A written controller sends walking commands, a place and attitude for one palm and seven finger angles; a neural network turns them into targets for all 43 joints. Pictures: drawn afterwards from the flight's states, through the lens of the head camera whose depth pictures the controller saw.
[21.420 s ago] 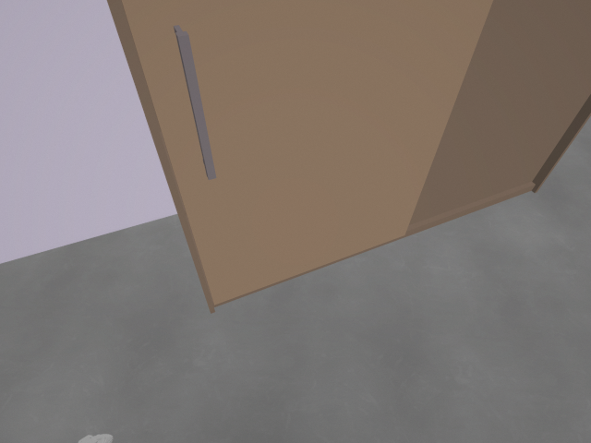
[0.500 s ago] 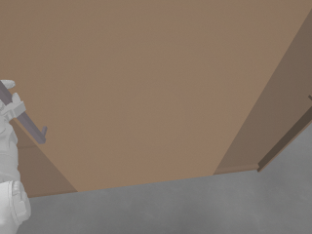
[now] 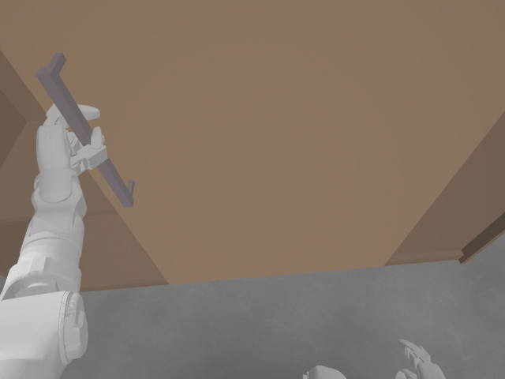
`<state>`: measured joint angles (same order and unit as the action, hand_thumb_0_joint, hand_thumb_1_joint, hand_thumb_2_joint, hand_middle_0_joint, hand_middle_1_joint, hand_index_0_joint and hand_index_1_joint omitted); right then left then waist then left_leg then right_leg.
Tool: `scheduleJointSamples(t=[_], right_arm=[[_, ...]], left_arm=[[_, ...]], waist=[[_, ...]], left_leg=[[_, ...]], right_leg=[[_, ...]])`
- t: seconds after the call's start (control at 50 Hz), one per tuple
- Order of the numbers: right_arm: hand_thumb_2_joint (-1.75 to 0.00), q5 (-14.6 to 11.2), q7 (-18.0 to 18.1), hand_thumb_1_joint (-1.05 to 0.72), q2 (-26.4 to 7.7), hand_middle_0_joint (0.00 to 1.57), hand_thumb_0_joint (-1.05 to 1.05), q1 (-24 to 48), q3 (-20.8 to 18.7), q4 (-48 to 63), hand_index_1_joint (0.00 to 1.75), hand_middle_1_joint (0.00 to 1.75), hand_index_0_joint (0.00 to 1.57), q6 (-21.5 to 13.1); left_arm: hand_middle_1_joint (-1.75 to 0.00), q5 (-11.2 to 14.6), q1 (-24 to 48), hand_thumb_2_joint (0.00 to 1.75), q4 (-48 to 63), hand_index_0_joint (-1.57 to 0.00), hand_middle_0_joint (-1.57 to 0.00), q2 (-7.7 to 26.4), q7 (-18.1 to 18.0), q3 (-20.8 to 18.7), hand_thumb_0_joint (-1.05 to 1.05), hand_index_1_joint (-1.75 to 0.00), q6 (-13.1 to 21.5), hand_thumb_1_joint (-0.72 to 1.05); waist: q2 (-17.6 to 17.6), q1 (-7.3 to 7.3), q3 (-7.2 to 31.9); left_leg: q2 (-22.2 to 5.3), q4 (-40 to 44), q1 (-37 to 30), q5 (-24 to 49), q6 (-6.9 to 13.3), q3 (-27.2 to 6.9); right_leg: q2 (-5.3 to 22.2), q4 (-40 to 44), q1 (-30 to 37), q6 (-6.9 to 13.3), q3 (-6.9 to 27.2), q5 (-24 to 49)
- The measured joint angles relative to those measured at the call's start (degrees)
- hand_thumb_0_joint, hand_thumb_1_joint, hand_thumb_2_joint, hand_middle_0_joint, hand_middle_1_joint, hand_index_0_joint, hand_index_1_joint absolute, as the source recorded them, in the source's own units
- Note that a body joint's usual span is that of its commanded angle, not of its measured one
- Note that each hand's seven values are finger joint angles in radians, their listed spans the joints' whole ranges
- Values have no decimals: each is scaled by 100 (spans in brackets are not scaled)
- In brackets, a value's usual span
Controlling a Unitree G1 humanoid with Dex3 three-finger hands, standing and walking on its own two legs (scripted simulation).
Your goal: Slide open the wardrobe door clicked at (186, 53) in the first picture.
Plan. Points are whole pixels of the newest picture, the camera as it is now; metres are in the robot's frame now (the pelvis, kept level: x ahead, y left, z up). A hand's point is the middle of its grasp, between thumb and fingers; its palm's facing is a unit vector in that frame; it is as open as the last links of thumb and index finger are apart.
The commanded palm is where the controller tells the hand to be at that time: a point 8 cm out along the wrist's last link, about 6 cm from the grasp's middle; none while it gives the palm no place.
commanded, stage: stop walking and hold the door there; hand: left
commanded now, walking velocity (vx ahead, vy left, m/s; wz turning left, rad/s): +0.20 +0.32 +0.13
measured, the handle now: (99, 144) +0.48 +0.30 +0.09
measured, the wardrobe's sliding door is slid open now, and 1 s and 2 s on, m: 0.49 0.49 0.49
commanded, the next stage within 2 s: loosen the grip on the handle in 1.04 s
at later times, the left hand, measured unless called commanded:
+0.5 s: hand (96, 151) +0.42 +0.27 +0.12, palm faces +0.15 -0.98 -0.12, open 5.8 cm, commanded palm +0.40 +0.29 +0.12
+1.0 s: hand (95, 151) +0.42 +0.27 +0.13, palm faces +0.14 -0.98 -0.12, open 5.8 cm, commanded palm +0.40 +0.29 +0.12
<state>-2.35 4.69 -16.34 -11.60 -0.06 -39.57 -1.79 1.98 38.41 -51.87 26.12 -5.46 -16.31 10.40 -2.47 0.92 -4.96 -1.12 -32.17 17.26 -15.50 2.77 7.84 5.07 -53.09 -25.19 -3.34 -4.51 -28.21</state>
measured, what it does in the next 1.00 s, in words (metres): steps to the left: right foot, then left foot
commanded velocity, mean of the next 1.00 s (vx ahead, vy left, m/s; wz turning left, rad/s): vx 0.04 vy -0.04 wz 0.02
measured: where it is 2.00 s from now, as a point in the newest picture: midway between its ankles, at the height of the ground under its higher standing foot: outside the picture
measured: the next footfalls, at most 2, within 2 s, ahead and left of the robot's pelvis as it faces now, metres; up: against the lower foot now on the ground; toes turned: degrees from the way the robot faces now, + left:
right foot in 0.10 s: +0.01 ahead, -0.08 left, +0.00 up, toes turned -10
left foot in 0.38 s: +0.06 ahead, +0.30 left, +0.00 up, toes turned +9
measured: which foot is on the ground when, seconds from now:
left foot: down 0.00-0.10, up 0.12-0.36, down 0.38-0.62, up 0.64-0.82, down 0.84-1.00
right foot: up 0.00-0.08, down 0.10-0.36, up 0.38-0.56, down 0.58-1.00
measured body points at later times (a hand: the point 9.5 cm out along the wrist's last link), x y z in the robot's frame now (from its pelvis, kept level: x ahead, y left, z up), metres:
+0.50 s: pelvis -0.02 +0.11 -0.02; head +0.06 +0.12 +0.42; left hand +0.41 +0.32 +0.13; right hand +0.12 -0.13 -0.14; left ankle +0.02 +0.29 -0.73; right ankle -0.02 -0.01 -0.70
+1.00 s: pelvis -0.01 +0.12 +0.00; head +0.05 +0.12 +0.45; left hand +0.41 +0.32 +0.14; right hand +0.16 -0.12 -0.10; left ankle -0.02 +0.22 -0.73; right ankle +0.00 +0.01 -0.73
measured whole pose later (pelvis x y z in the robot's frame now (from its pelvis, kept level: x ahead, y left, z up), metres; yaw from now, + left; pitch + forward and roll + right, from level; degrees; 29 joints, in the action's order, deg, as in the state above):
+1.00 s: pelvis -0.01 +0.12 +0.00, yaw +4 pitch +0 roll +0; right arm -1.0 3.6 -14.7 -10.0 1.2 -38.1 -3.6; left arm 4.5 38.5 -34.5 11.8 -6.0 -1.4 5.7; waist -0.3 -0.7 -7.2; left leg -2.6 -30.7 13.3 -17.2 1.0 7.8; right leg 0.8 -33.3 -15.7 0.2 -3.8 -17.5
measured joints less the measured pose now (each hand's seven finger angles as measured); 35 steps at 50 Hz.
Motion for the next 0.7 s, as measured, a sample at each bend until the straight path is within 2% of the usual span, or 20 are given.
scheduleJointSamples(t=[0.04, 0.08, 0.1, 0.12, 0.14, 0.18, 0.22, 0.26, 0.34, 0.36, 0.38, 0.4, 0.44, 0.48, 0.54, 0.58, 0.6, 0.62, 0.66, 0.7], right_arm=[[-90, -11, -103, -91, 142, 20, 1, -27, 91, -22, 30, 30, 20, -55], [-90, 1, -198, -90, 239, 20, 1, -73, 175, -44, 30, 30, 20, -83], [-90, 22, -242, -90, 282, 20, 1, -106, 221, -37, 30, 30, 21, -68], [-90, 49, -279, -90, 240, 20, 1, -29, 240, -83, 30, 30, 21, -34], [-90, 68, -301, -90, 184, 20, 1, 38, 222, -138, 30, 30, 21, -15], [-90, 64, -311, -90, 109, 20, 1, 61, 163, -237, 30, 30, 21, -46], [-90, 76, -281, -90, 80, 20, 1, 31, 157, -315, 30, 30, 21, -82], [-90, 94, -225, -90, 63, 20, 1, -24, 153, -332, 30, 30, 21, -73], [-90, 151, -44, -90, -42, 20, 1, -136, 93, -260, 30, 30, 21, -49], [-90, 157, -5, -90, -125, 20, 1, -187, 53, -200, 30, 30, 21, -64], [-90, 152, 23, -90, -246, 20, 1, -260, -7, -119, 30, 30, 21, -96], [-90, 135, 59, -90, -168, 20, 1, -176, -92, -164, 30, 30, 21, -103], [-90, 93, 91, -91, 153, 20, 1, 34, -126, -233, 30, 30, 20, -91], [-90, 98, 25, -91, 381, 20, 1, 160, -32, -196, 30, 30, 20, -168], [-90, 101, -124, -91, 571, 20, 1, 246, 117, -29, 30, 30, 20, -272], [-90, 93, -179, -91, 635, 20, 1, 273, 225, 75, 30, 30, 20, -274], [-90, 85, -192, -90, 628, 20, 1, 320, 275, 92, 30, 30, 20, -259], [-90, 71, -193, -90, 612, 20, 1, 377, 308, 81, 30, 30, 21, -229], [-90, 41, -168, -90, 601, 20, 1, 445, 341, 16, 30, 30, 21, -193], [-90, 60, -111, -90, 562, 20, 1, 444, 350, -68, 30, 30, 21, -237]], left_arm=[[-133, 39, 23, 80, 72, -35, -34, -47, 1, 30, -6, -138, -16, 71], [-133, 51, 78, 79, 119, -34, -34, -85, 31, 40, -6, -138, -34, 71], [-134, 22, 124, 79, 133, -34, -35, -72, 74, 46, -7, -138, -18, 71], [-134, 21, 126, 79, 178, -33, -35, -109, 77, 2, -7, -138, 31, 71], [-134, 43, 124, 79, 228, -33, -36, -173, 58, -22, -7, -138, 56, 71], [-134, 81, 134, 79, 418, -33, -35, -322, 22, 26, -7, -138, -56, 71], [-134, 41, 141, 79, 605, -35, -36, -440, 54, 97, -7, -139, -126, 70], [-135, 9, 137, 80, 762, -36, -37, -551, 114, 196, -7, -139, -111, 69], [-137, 15, 113, 81, 1215, -39, -40, -862, 125, 487, -6, -140, -138, 68], [-137, 40, 97, 82, 1353, -39, -41, -972, 109, 580, -6, -140, -153, 69], [-138, 91, 69, 82, 1496, -39, -42, -1091, 87, 681, -5, -140, -173, 69], [-138, 149, 119, 83, 1630, -38, -42, -1093, 68, 816, -5, -140, -203, 69], [-138, 225, 260, 83, 1828, -34, -43, -1083, 63, 1000, -5, -140, -258, 71], [-139, 220, 261, 83, 2057, -30, -44, -1095, 56, 1066, -4, -140, -363, 73], [-139, 250, 236, 83, 2219, -24, -43, -1114, 12, 1110, -3, -140, -488, 76], [-137, 293, 216, 82, 2202, -22, -42, -1109, 24, 1080, -3, -140, -514, 77], [-137, 282, 196, 82, 2182, -22, -42, -1108, 18, 1040, -4, -140, -510, 77], [-136, 279, 164, 81, 2151, -21, -42, -1116, 4, 1004, -4, -140, -491, 77], [-134, 271, 106, 80, 2081, -22, -41, -1152, 28, 943, -4, -140, -461, 77], [-133, 256, 80, 80, 1996, -23, -41, -1232, 46, 939, -4, -140, -450, 77]], waist=[[-62, -37, -40], [-70, -67, -58], [26, -75, -32], [-75, -42, -125], [-192, 22, -240], [-245, 101, -428], [-109, 146, -548], [95, 143, -603], [354, 114, -598], [275, 85, -529], [59, 39, -390], [115, 64, -401], [399, -7, -587], [475, -96, -672], [341, -197, -735], [219, -228, -721], [90, -214, -747], [-53, -148, -776], [-107, -26, -768], [-39, 2, -725]], left_leg=[[15, 60, 46, 71, 41, 39], [100, -18, 154, 64, 69, 85], [210, -284, 332, -3, 6, 105], [220, -873, 575, -355, -148, -46], [252, -1587, 829, -634, -298, -255], [310, -2774, 1230, -842, -504, -488], [212, -3226, 1426, -782, -580, -509], [13, -2920, 1397, -692, -570, -444], [-349, -904, 652, 65, -509, -238], [-475, -432, 410, 437, -495, -239], [-664, -90, 228, 577, -459, -396], [-662, -287, 327, 219, -566, -440], [-590, -604, 422, -15, -718, -444], [-625, -555, 420, 91, -789, -430], [-705, -485, 420, 165, -794, -416], [-728, -578, 464, 112, -817, -427], [-777, -668, 481, 60, -823, -470], [-821, -766, 514, 22, -720, -528], [-613, -1436, 682, -611, -574, -670], [-337, -2090, 764, -1012, -523, -646]], right_leg=[[-131, 293, 240, 6, -290, 5], [-179, 1296, 719, 54, -527, 518], [-105, 1832, 946, 302, -511, 927], [-104, 1828, 935, 487, -527, 919], [-83, 1760, 938, 532, -554, 851], [81, 1789, 1040, 423, -564, 810], [318, 1932, 1169, 255, -540, 885], [565, 2063, 1248, 123, -480, 982], [925, 1924, 1234, -127, -375, 946], [908, 1689, 1122, -130, -357, 831], [738, 1285, 907, -83, -306, 549], [637, 761, 702, -17, -68, 163], [301, -28, 396, 69, 347, -186], [-28, -292, 155, 126, 302, -170], [-365, 210, 143, 200, 41, 59], [-503, 991, 409, 243, -57, 480], [-574, 1183, 503, 425, -108, 712], [-626, 1240, 566, 593, -185, 808], [-553, 1303, 641, 755, -265, 829], [-433, 1468, 740, 762, -267, 869]])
